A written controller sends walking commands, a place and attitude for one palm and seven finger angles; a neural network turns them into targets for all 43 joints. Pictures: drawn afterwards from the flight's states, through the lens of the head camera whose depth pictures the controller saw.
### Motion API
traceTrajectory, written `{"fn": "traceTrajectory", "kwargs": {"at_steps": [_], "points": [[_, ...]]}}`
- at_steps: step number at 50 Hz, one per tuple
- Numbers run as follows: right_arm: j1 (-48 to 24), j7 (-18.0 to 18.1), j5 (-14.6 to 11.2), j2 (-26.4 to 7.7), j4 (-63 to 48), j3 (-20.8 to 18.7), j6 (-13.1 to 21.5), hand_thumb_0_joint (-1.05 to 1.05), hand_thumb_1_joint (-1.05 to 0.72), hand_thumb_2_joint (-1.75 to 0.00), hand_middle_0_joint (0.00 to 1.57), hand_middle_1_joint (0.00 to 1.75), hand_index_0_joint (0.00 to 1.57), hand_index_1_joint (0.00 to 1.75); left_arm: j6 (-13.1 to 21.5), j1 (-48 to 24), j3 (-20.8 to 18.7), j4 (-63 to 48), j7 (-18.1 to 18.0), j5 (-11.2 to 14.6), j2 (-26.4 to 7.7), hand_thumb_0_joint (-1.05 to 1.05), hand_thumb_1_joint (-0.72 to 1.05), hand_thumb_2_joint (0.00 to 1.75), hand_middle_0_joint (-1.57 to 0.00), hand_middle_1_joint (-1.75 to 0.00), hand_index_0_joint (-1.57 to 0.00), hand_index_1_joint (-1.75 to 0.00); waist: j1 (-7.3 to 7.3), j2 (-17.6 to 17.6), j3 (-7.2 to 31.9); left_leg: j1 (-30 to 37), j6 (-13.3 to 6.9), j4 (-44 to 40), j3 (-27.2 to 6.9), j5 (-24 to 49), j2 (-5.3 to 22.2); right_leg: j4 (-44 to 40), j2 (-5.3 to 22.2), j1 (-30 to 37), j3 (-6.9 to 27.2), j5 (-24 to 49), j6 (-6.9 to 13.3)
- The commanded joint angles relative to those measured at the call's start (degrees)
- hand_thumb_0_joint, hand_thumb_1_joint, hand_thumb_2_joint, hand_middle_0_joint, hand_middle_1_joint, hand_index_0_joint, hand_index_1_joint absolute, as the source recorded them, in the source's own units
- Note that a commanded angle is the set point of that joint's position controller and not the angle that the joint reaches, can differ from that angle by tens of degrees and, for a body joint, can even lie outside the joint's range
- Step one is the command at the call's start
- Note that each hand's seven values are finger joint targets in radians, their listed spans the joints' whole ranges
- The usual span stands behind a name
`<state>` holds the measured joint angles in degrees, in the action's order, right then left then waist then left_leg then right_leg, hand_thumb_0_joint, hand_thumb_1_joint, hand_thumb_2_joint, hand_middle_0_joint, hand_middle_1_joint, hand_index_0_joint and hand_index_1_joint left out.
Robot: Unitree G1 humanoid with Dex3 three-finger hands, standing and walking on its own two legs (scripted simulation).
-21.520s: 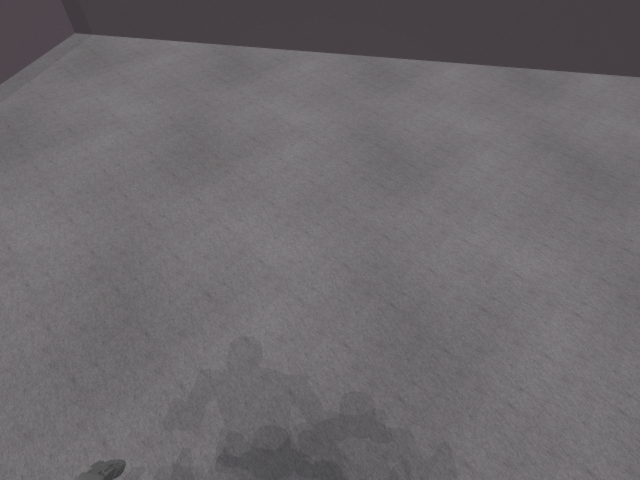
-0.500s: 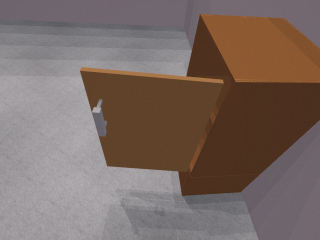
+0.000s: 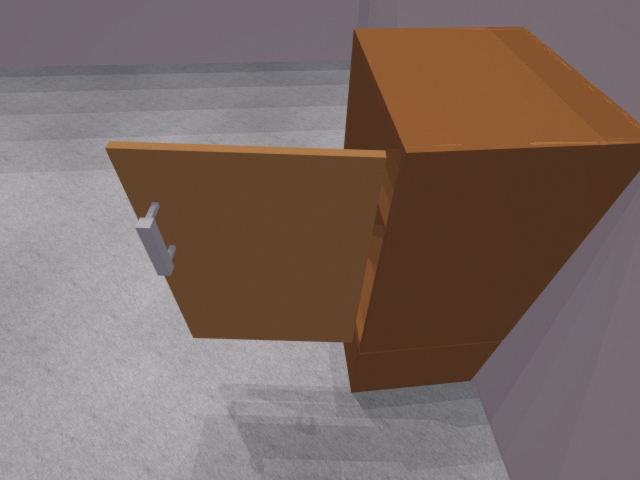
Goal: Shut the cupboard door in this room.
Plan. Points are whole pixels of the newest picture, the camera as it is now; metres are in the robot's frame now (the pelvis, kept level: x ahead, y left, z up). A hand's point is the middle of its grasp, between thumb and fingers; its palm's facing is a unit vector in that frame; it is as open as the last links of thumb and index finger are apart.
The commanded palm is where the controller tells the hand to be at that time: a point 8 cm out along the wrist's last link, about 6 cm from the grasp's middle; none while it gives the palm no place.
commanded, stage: come to a stop and stand still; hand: left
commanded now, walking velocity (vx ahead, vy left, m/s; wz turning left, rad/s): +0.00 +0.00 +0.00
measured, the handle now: (159, 239) +0.49 +0.31 -0.04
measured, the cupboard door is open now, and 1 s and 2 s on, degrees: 83 83 83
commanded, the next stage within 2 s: look again from close up in 0.12 s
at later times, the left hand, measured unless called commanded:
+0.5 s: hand out of the picture -0.01 +0.19 -0.18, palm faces +0.00 -0.98 -0.19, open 7.4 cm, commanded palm none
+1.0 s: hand out of the picture +0.01 +0.21 -0.19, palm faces +0.01 -0.98 -0.18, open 7.4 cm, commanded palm none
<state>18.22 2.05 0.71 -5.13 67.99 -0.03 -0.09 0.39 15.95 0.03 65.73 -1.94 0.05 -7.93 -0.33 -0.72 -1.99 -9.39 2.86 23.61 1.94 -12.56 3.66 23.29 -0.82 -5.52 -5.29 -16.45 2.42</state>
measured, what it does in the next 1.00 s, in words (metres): stands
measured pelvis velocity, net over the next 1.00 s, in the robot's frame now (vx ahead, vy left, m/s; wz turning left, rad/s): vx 0.01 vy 0.04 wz -0.01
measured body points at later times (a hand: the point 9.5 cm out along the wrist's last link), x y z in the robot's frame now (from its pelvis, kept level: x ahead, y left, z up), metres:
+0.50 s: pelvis -0.01 +0.03 -0.01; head -0.01 +0.03 +0.44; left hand -0.01 +0.25 -0.17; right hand +0.01 -0.20 -0.16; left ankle +0.00 +0.14 -0.74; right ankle -0.04 -0.08 -0.74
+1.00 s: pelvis +0.01 +0.04 -0.01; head +0.03 +0.05 +0.44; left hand +0.01 +0.27 -0.17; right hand +0.00 -0.18 -0.17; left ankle +0.00 +0.14 -0.74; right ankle -0.04 -0.08 -0.74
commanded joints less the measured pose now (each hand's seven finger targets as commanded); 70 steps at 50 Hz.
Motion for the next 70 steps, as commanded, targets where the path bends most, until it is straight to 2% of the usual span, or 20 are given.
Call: {"fn": "traceTrajectory", "kwargs": {"at_steps": [1,10,11,12,14,16,19,23,30,40,44,48,52,54,56,57,58,65,67,70], "points": [[3.0,0.6,0.1,-4.5,-1.3,-1.0,0.5,0.00,-0.90,-0.90,0.20,0.30,0.20,0.30,0.9,4.5,-1.2,-1.2,-0.3,-0.2,-4.8,0.00,0.90,0.90,-0.20,-0.30,-0.20,-0.30,0.24,-0.3,-2.4,0.6,-1.7,-1.5,-0.7,8.3,2.4,-6.1,8.5,-3.8,6.1,15.8,-0.3],[1.9,0.8,0.1,-4.5,-2.0,-1.0,0.5,0.00,-0.90,-0.90,0.20,0.30,0.20,0.30,0.9,5.7,-1.3,-0.8,-0.3,-0.5,-3.9,0.00,0.90,0.90,-0.20,-0.30,-0.20,-0.30,0.41,-0.1,-3.8,0.9,-1.9,-2.2,-0.9,7.9,2.5,-6.6,7.9,-5.1,6.2,14.0,-0.4],[-6.6,-0.2,-0.5,-7.4,-6.8,-1.0,1.8,0.00,-0.90,-0.90,0.20,0.30,0.20,0.30,3.1,11.6,-1.3,0.5,-2.8,-1.5,-5.8,0.00,0.90,0.90,-0.20,-0.30,-0.20,-0.30,3.64,-0.2,-3.9,-5.6,-1.0,13.9,2.1,4.6,1.4,-4.9,12.3,-5.3,13.9,49.7,-4.9],[-2.4,-0.4,-0.3,-4.3,-9.1,-1.0,1.1,0.00,-0.90,-0.90,0.20,0.30,0.20,0.30,3.5,9.6,-1.8,-2.2,-2.4,-1.5,-8.3,0.00,0.90,0.90,-0.20,-0.30,-0.20,-0.30,-0.36,0.6,-0.4,-8.9,-2.8,15.2,-1.1,-8.3,-0.1,-2.1,15.1,-1.0,13.8,51.3,-2.1],[1.3,-0.8,-0.3,-3.7,-9.0,-0.6,1.3,0.00,-0.90,-0.90,0.20,0.30,0.20,0.30,3.5,5.9,-1.5,-4.3,-1.8,-1.6,-7.5,0.00,0.90,0.90,-0.20,-0.30,-0.20,-0.30,-1.40,0.3,5.0,-5.1,-2.7,10.1,0.6,-5.0,-0.3,0.6,12.4,-0.3,9.5,41.0,3.6],[2.9,-0.7,-0.1,-6.0,-8.8,-0.6,1.6,0.00,-0.90,-0.90,0.20,0.30,0.20,0.30,3.1,5.5,-1.1,-4.9,-1.5,-1.0,-5.6,0.00,0.90,0.90,-0.20,-0.30,-0.20,-0.30,-1.59,-2.5,4.1,-1.3,-3.3,5.4,-0.9,2.7,0.6,1.7,9.0,-4.2,8.1,25.3,2.3],[1.8,-0.3,0.1,-7.7,-9.1,-0.4,1.8,0.00,-0.90,-0.90,0.20,0.30,0.20,0.30,1.7,5.7,-0.7,-5.3,-1.1,-1.0,-4.9,0.00,0.90,0.90,-0.20,-0.30,-0.20,-0.30,-0.26,7.6,-2.3,-4.5,-4.6,2.7,-3.6,8.0,2.7,1.3,5.8,-7.2,7.3,9.3,1.0],[0.7,-0.5,0.1,-9.1,-10.5,-0.2,1.2,0.00,-0.90,-0.90,0.20,0.30,0.20,0.30,0.7,5.3,-0.2,-5.7,-0.4,-1.0,-5.6,0.00,0.90,0.90,-0.20,-0.30,-0.20,-0.30,0.11,0.8,-6.4,-7.4,-5.0,-0.9,-4.5,-3.1,1.9,-1.4,5.1,-9.9,8.1,-3.2,0.5],[1.0,-0.7,0.2,-10.5,-9.8,0.0,1.7,0.00,-0.90,-0.90,0.20,0.30,0.20,0.30,0.3,4.9,-0.2,-6.5,0.0,-0.9,-6.7,0.00,0.90,0.90,-0.20,-0.30,-0.20,-0.30,1.08,2.4,-4.1,-7.5,-5.8,-4.4,-6.0,-3.5,2.5,0.4,5.0,-6.7,6.6,-0.2,-0.2],[1.8,-0.4,-0.1,-10.0,-6.9,0.3,2.1,0.00,-0.90,-0.90,0.20,0.30,0.20,0.30,0.7,4.3,-0.2,-5.3,-0.1,-0.6,-7.3,0.00,0.90,0.90,-0.20,-0.30,-0.20,-0.30,0.86,0.1,-0.9,-2.4,-5.5,-1.4,-4.0,10.1,1.9,0.6,6.4,-4.5,6.7,8.9,-0.6],[1.2,-0.6,0.0,-10.3,-6.7,0.1,1.6,0.00,-0.90,-0.90,0.20,0.30,0.20,0.30,0.4,4.5,-0.9,-5.2,-0.1,-1.0,-8.2,0.00,0.90,0.90,-0.20,-0.30,-0.20,-0.30,1.20,1.7,-1.8,-4.2,-6.0,-0.4,-3.9,3.6,1.0,2.0,6.8,-4.5,5.9,2.1,-0.1],[-0.4,-1.1,0.3,-9.8,-8.9,-0.3,0.9,0.00,-0.90,-0.90,0.20,0.30,0.20,0.30,0.3,6.0,-2.1,-5.6,0.1,-1.3,-9.8,0.00,0.90,0.90,-0.20,-0.30,-0.20,-0.30,1.82,-2.8,-3.7,-10.3,-5.4,5.7,-1.2,-3.2,-2.2,-0.7,11.1,-4.0,10.5,-4.5,2.1],[-0.9,-1.2,0.5,-8.5,-10.3,-0.6,0.9,0.00,-0.90,-0.90,0.20,0.30,0.20,0.30,0.4,7.1,-3.4,-6.2,-0.3,-1.5,-11.6,0.00,0.90,0.90,-0.20,-0.30,-0.20,-0.30,1.88,-7.9,-4.6,-12.5,-4.2,11.1,2.2,-6.9,-3.4,-1.9,17.7,-3.2,15.6,4.7,5.9],[1.8,-1.3,0.4,-8.6,-9.2,-0.6,1.4,0.00,-0.90,-0.90,0.20,0.30,0.20,0.30,0.1,4.6,-3.4,-7.0,-0.2,-1.8,-10.5,0.00,0.90,0.90,-0.20,-0.30,-0.20,-0.30,-0.19,-1.9,-3.9,-3.6,-5.0,4.3,0.2,2.8,-2.5,4.9,12.4,-7.9,8.5,7.0,3.3],[8.4,-0.3,0.7,-13.1,-7.0,-1.1,2.1,0.00,-0.90,-0.90,0.20,0.30,0.20,0.30,-0.2,2.4,-1.9,-8.1,-0.5,-1.4,-5.9,0.00,0.90,0.90,-0.20,-0.30,-0.20,-0.30,-1.93,16.4,-0.4,8.8,-10.9,-0.2,-14.7,39.7,8.5,22.1,2.3,-17.5,-1.2,-6.0,-1.8],[9.0,0.5,0.3,-12.4,-6.5,-0.7,2.1,0.00,-0.90,-0.90,0.20,0.30,0.20,0.30,-0.2,1.6,-1.4,-8.4,-0.9,-1.0,-5.6,0.00,0.90,0.90,-0.20,-0.30,-0.20,-0.30,-1.58,15.6,0.6,12.2,-14.4,-0.3,-17.0,57.0,11.9,27.1,2.6,-21.2,2.0,-18.3,-2.3],[7.6,0.9,0.2,-11.9,-7.1,-0.6,2.1,0.00,-0.90,-0.90,0.20,0.30,0.20,0.30,-0.4,0.6,-1.3,-8.3,-1.1,-0.7,-5.6,0.00,0.90,0.90,-0.20,-0.30,-0.20,-0.30,-1.05,10.5,0.9,12.2,-15.5,0.3,-15.7,62.3,13.0,28.2,4.2,-20.7,4.5,-19.2,-2.2],[-1.7,1.0,-0.3,-11.6,-9.4,-1.3,1.7,0.00,-0.90,-0.90,0.20,0.30,0.20,0.30,-0.5,3.4,-1.7,-6.8,-0.6,-0.8,-6.0,0.00,0.90,0.90,-0.20,-0.30,-0.20,-0.30,2.21,5.0,1.3,5.5,-9.9,1.4,-7.5,45.1,7.5,5.9,4.5,-7.6,3.5,4.5,-2.1],[-1.7,0.8,-0.4,-10.9,-9.9,-1.7,1.6,0.00,-0.90,-0.90,0.20,0.30,0.20,0.30,0.0,4.2,-2.0,-6.9,-0.7,-0.9,-8.0,0.00,0.90,0.90,-0.20,-0.30,-0.20,-0.30,1.75,0.7,2.7,0.6,-6.2,3.2,-5.2,29.8,2.8,5.5,7.7,-2.3,8.7,26.9,0.0],[-0.7,0.4,-0.2,-9.4,-9.3,-1.8,0.6,0.00,-0.90,-0.90,0.20,0.30,0.20,0.30,0.2,2.0,-1.9,-7.9,-0.6,-0.9,-9.2,0.00,0.90,0.90,-0.20,-0.30,-0.20,-0.30,0.57,-4.9,3.2,-1.5,-4.4,3.5,-3.4,14.8,0.3,7.7,11.7,-2.6,11.6,35.5,3.1]]}}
